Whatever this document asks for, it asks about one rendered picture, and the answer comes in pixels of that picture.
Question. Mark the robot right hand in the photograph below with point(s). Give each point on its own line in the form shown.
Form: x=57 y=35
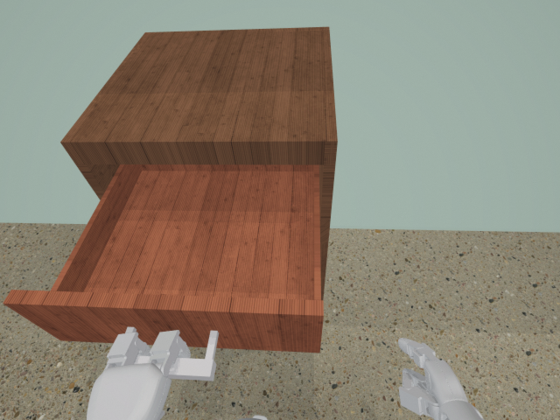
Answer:
x=426 y=394

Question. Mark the cabinet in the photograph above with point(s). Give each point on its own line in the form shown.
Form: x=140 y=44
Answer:
x=226 y=97

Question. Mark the right robot forearm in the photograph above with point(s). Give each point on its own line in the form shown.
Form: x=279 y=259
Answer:
x=458 y=410

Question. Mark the drawer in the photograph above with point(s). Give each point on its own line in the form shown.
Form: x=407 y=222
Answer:
x=233 y=248

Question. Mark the robot left hand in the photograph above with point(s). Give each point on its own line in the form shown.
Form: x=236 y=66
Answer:
x=128 y=391

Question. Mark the handle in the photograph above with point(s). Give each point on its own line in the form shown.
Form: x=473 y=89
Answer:
x=187 y=368

